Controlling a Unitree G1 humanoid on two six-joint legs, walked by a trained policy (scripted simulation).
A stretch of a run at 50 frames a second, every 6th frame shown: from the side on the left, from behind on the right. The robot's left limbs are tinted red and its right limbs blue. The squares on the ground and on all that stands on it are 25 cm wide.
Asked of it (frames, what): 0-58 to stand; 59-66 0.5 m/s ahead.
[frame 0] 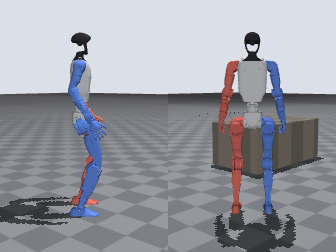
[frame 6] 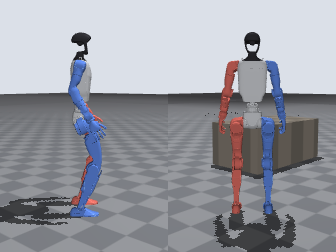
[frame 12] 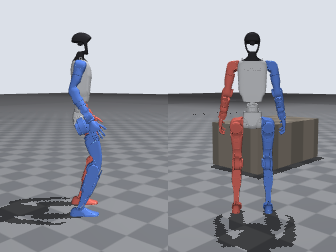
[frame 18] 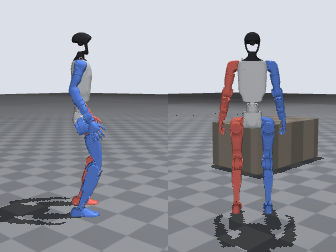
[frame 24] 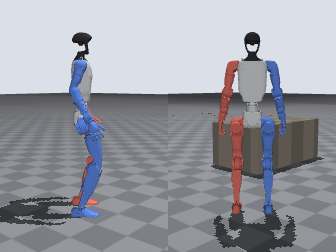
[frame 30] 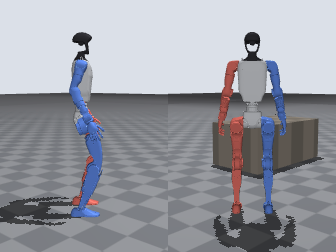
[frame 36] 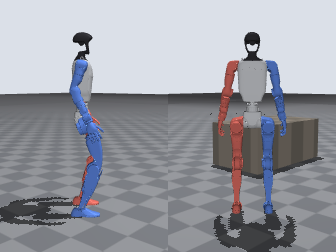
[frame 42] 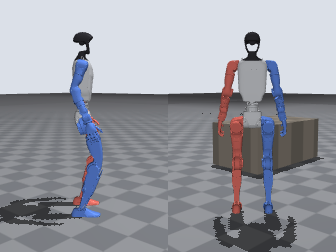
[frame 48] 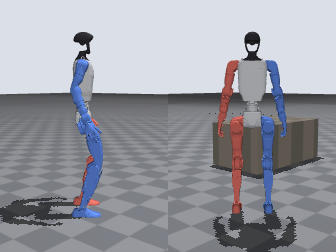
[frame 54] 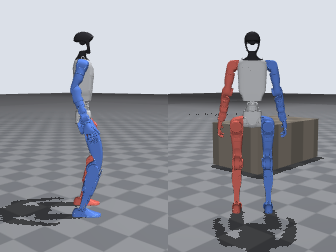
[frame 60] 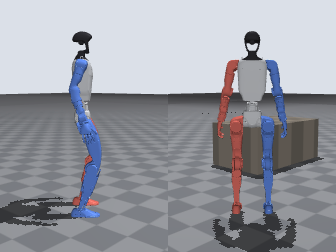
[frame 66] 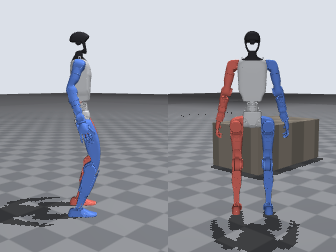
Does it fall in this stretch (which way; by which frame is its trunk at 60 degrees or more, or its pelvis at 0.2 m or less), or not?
no
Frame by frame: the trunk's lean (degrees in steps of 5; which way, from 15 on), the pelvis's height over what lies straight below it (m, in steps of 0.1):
0: 0, 0.8
6: 0, 0.8
12: 0, 0.8
18: 0, 0.8
24: 0, 0.8
30: 0, 0.8
36: 0, 0.8
42: 0, 0.8
48: 0, 0.8
54: 0, 0.8
60: 0, 0.8
66: 0, 0.8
